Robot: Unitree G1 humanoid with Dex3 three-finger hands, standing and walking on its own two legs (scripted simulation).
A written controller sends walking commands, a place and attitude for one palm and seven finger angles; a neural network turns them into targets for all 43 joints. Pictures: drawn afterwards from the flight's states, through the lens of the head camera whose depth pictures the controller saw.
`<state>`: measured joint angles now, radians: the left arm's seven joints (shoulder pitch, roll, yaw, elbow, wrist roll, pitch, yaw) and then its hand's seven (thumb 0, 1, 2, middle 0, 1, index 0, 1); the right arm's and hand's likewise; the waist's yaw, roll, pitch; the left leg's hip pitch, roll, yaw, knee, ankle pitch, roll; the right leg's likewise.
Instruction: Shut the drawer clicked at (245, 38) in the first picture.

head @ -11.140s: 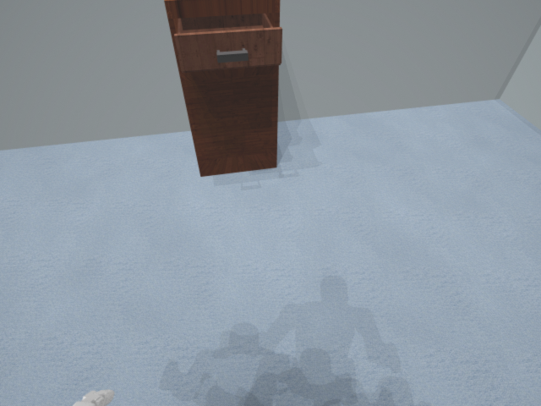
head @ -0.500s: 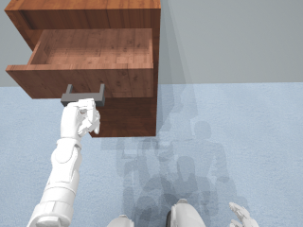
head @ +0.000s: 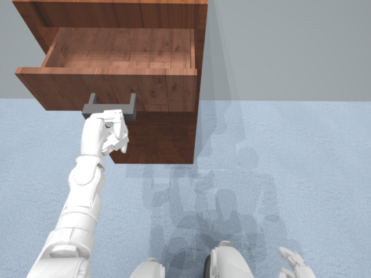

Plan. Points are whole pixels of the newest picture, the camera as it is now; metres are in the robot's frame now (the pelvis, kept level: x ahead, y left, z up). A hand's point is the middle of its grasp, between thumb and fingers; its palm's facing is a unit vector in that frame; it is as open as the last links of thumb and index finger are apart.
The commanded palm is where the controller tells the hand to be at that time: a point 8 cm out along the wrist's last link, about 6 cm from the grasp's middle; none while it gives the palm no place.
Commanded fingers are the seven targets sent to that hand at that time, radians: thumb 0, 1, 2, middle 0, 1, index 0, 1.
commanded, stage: push the drawer shut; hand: left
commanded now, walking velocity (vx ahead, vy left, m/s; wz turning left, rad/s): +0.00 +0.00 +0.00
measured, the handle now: (111, 104) +0.48 +0.18 +0.05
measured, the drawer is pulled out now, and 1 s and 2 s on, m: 0.16 0.02 0.00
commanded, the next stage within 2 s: pull the fist back off the drawer in 1.48 s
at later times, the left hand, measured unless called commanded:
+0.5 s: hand (130, 110) +0.47 +0.13 +0.05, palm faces -0.01 -1.00 -0.06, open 3.0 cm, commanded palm +0.46 +0.18 +0.05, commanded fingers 0.00 0.90 0.90 -1.40 -1.60 -1.40 -1.60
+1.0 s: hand (136, 88) +0.54 +0.13 +0.05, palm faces -0.01 -1.00 -0.06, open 3.1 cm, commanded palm +0.52 +0.18 +0.05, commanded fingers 0.00 0.90 0.90 -1.40 -1.60 -1.40 -1.60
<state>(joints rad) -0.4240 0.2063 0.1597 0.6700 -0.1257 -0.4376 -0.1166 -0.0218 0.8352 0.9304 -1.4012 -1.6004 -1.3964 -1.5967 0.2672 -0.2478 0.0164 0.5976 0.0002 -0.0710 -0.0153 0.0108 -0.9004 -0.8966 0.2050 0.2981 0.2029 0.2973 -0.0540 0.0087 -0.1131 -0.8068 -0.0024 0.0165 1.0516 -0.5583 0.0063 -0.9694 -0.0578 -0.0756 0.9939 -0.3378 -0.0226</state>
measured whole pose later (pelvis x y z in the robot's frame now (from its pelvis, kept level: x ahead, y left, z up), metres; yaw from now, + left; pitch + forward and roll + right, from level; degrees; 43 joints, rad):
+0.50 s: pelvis -0.02 +0.00 -0.01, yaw +0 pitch +21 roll +0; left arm -0.81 0.33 0.29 1.10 -0.07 -0.50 -0.10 -0.01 0.84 0.97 -1.40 -1.60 -1.40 -1.60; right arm 0.34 -0.28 0.03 0.64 -0.03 -0.05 0.00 0.01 -0.90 -0.90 0.21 0.30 0.20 0.30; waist -0.14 0.01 -0.10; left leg -0.93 0.00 0.02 1.09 -0.54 0.01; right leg -1.08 -0.06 -0.07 1.01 -0.30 -0.03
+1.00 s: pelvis -0.01 +0.00 -0.02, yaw -1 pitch +26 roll -1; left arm -1.05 0.46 0.35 1.26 -0.01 -0.46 -0.09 -0.02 0.87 0.99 -1.40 -1.60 -1.40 -1.60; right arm 0.37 -0.28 0.05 0.61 -0.06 0.01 0.01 0.01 -0.90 -0.90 0.21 0.30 0.20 0.30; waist -0.22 0.02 -0.10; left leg -1.04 0.01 0.01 1.13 -0.55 0.01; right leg -1.18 -0.04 -0.09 1.02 -0.30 -0.03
